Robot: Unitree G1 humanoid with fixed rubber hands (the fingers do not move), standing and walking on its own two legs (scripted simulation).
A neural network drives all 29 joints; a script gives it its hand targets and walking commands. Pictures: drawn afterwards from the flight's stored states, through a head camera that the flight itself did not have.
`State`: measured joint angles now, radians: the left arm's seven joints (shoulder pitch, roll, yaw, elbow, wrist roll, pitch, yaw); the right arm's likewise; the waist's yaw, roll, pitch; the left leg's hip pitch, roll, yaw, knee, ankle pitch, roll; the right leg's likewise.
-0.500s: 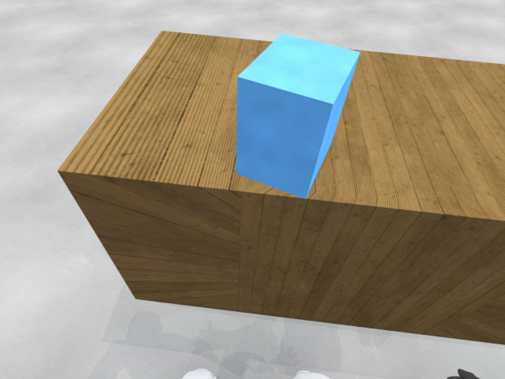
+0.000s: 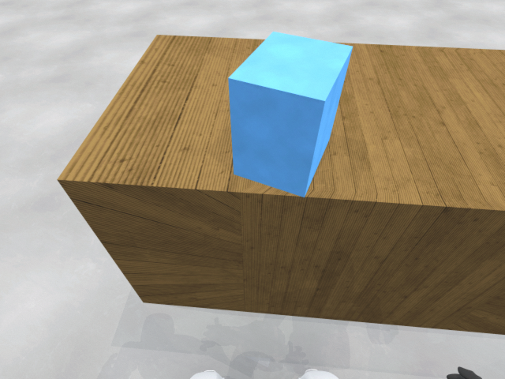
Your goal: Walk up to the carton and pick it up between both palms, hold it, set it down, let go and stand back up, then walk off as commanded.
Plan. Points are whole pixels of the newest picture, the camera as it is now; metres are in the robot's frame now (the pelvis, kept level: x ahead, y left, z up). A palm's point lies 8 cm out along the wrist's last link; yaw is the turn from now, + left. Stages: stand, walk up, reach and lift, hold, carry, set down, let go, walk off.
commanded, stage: walk up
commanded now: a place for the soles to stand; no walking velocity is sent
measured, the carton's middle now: (288, 115) +0.60 -0.06 +0.10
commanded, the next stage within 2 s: none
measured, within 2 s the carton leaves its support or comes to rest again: neither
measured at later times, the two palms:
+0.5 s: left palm (97, 349) +0.21 +0.29 -0.10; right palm out of the picture +0.08 -0.36 -0.05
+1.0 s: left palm (83, 340) +0.20 +0.28 -0.03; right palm (487, 353) +0.19 -0.38 -0.09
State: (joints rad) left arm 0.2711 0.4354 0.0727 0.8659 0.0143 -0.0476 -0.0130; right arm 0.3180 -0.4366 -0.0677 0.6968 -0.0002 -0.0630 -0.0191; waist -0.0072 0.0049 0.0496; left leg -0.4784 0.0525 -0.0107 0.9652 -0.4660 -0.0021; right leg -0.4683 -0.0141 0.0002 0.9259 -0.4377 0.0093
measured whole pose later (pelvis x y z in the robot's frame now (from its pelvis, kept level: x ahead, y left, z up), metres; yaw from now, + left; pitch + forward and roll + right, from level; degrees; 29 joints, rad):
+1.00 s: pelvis +0.12 -0.06 +0.02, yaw -3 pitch -3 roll -1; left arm 0.27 0.44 0.07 0.82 0.01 -0.10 0.00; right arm 0.37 -0.45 -0.06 0.70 0.00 -0.04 -0.01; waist 0.06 0.11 0.09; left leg -0.49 0.06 -0.04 1.12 -0.37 -0.01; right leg -0.38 0.01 -0.08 0.82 -0.40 -0.05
